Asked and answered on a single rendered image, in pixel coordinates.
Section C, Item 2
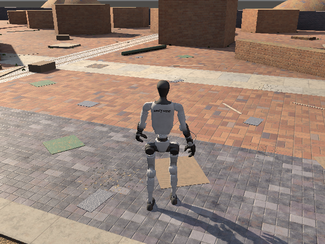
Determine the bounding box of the left robot upper arm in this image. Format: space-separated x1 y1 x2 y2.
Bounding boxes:
139 102 152 129

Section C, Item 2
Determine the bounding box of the left robot hand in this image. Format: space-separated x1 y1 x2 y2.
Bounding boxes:
135 134 147 142

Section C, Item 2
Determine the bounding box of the left robot thigh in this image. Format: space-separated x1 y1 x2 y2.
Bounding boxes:
145 142 156 178

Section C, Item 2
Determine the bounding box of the robot left foot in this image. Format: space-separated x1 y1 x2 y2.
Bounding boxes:
147 197 155 211

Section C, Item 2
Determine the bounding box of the right robot upper arm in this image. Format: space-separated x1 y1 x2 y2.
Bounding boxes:
173 103 187 131

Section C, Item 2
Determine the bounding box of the left robot forearm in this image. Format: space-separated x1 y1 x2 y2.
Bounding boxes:
136 122 144 136

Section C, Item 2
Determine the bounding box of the right robot forearm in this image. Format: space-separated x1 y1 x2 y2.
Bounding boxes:
183 124 194 146

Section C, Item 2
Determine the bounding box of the right robot hand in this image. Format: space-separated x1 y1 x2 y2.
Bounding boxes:
184 144 196 157

